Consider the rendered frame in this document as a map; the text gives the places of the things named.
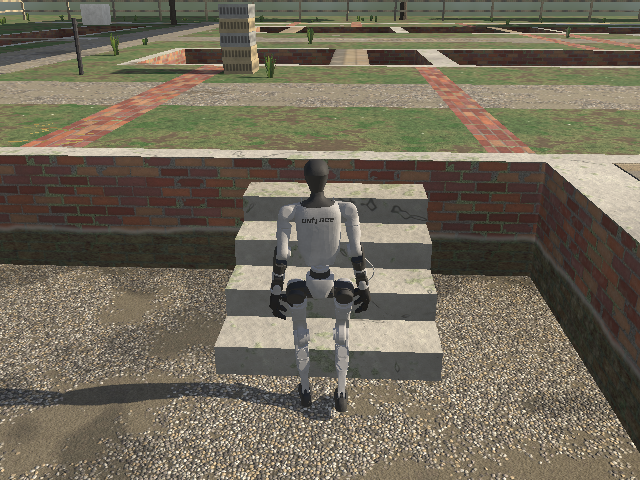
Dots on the robot torso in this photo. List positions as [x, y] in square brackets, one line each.
[318, 235]

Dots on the left robot forearm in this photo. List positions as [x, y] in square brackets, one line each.
[278, 274]

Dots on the robot right hand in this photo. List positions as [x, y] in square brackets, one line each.
[364, 297]

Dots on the robot right upper arm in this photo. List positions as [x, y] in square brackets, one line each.
[349, 211]

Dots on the robot left shin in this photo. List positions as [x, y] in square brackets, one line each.
[302, 362]

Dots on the right robot forearm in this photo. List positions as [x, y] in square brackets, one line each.
[360, 271]

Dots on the robot left hand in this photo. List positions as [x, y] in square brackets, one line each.
[275, 305]

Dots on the robot left upper arm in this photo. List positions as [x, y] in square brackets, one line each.
[286, 213]

